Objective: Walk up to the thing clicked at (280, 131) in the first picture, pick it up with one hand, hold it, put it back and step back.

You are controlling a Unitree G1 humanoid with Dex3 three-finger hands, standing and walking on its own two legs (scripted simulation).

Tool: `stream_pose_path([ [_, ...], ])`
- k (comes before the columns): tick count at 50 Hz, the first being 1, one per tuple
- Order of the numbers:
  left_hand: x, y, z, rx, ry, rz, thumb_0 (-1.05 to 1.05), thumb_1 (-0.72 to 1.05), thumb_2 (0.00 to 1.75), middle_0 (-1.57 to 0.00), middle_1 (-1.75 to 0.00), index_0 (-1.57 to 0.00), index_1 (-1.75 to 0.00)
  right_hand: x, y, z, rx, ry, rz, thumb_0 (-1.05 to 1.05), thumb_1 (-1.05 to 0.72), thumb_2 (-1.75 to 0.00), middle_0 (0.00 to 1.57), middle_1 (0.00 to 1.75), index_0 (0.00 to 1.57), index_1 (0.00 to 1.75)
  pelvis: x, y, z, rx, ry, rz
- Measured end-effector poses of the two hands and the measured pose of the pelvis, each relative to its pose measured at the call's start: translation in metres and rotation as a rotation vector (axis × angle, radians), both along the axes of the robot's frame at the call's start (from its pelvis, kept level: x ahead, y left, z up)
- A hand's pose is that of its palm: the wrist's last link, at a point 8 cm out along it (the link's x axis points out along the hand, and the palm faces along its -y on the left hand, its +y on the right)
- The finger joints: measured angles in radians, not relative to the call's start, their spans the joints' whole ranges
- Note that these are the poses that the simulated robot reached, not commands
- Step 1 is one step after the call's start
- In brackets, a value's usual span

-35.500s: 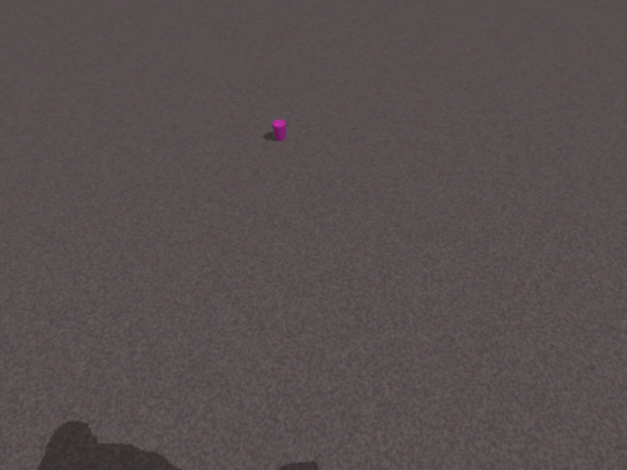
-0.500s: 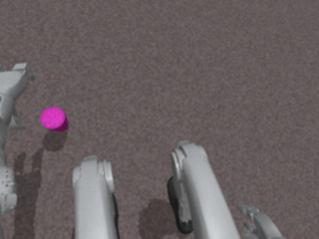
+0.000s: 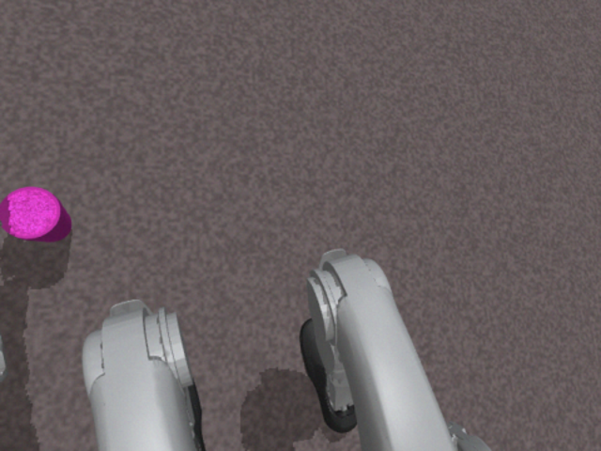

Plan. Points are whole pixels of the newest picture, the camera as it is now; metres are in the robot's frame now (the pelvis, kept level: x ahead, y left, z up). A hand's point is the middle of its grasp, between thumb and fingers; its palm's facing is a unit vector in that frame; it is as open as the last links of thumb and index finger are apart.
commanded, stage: home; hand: left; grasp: from above
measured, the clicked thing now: (43, 219) +0.47 +0.30 -0.28
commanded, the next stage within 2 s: none
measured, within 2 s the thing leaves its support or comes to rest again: neither
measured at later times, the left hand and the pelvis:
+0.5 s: hand out of the picture +0.34 +0.29 +0.06, palm faces -0.20 -0.70 -0.68, open 7.8 cm; pelvis +0.01 +0.00 +0.17, yaw +5 degrees
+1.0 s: hand out of the picture +0.25 +0.22 +0.26, palm faces +0.19 -0.95 -0.24, open 7.4 cm; pelvis +0.06 +0.00 +0.34, yaw +8 degrees
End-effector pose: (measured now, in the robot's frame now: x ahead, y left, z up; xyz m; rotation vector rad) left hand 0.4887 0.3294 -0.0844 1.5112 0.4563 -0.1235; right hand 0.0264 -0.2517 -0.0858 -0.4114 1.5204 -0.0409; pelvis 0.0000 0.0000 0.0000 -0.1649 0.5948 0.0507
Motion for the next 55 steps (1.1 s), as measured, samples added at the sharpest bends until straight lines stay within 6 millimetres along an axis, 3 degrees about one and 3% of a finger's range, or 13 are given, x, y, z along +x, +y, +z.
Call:
stream_pose_path([
  [5,-0.007,0.006,0.029,-0.047,0.009,0.070,0.00,-0.25,0.86,-0.20,-0.73,-0.19,-0.73,0.014,0.007,0.009,0.042,-0.028,-0.041,0.00,-0.89,-0.90,0.20,0.30,0.20,0.30,0.005,0.002,0.020,0.003,0.030,0.007],
  [10,-0.033,0.008,0.070,-0.164,0.025,0.141,0.00,0.02,0.81,-0.21,-0.54,-0.20,-0.55,0.042,0.005,0.035,0.060,-0.089,-0.048,0.00,-0.89,-0.90,0.20,0.30,0.20,0.30,0.009,0.003,0.054,0.011,0.041,0.013],
  [20,-0.117,-0.004,0.154,-0.482,0.022,0.286,0.00,0.65,0.85,-0.21,-0.34,-0.21,-0.34,0.130,-0.004,0.114,0.043,-0.324,0.035,0.00,-0.90,-0.90,0.20,0.30,0.20,0.30,0.010,0.002,0.130,0.034,0.007,0.034],
  [26,-0.164,-0.014,0.198,-0.633,0.008,0.420,0.00,0.81,0.88,-0.21,-0.31,-0.21,-0.32,0.182,0.008,0.166,0.068,-0.502,0.088,0.00,-0.90,-0.90,0.20,0.30,0.20,0.30,0.013,0.000,0.173,0.054,-0.040,0.050],
  [31,-0.197,-0.028,0.235,-0.761,0.004,0.542,0.00,0.86,0.89,-0.21,-0.31,-0.21,-0.31,0.211,0.024,0.208,0.108,-0.628,0.101,0.00,-0.90,-0.90,0.20,0.30,0.20,0.30,0.017,-0.003,0.207,0.070,-0.086,0.062],
  [36,-0.223,-0.043,0.270,-0.889,0.015,0.666,0.01,0.88,0.89,-0.21,-0.30,-0.21,-0.31,0.223,0.039,0.249,0.141,-0.705,0.096,0.00,-0.90,-0.90,0.20,0.30,0.20,0.30,0.024,-0.005,0.243,0.085,-0.136,0.070],
  [41,-0.241,-0.055,0.307,-0.982,0.028,0.773,0.01,0.89,0.89,-0.21,-0.30,-0.21,-0.30,0.223,0.046,0.286,0.148,-0.737,0.074,0.01,-0.90,-0.90,0.20,0.30,0.20,0.30,0.036,-0.006,0.280,0.097,-0.182,0.078],
  [55,-0.271,-0.076,0.416,-1.137,0.007,0.907,0.01,0.90,0.89,-0.20,-0.30,-0.20,-0.30,0.216,0.036,0.378,0.074,-0.824,0.003,0.01,-0.90,-0.90,0.20,0.30,0.20,0.30,0.077,-0.002,0.363,0.126,-0.322,0.098],
])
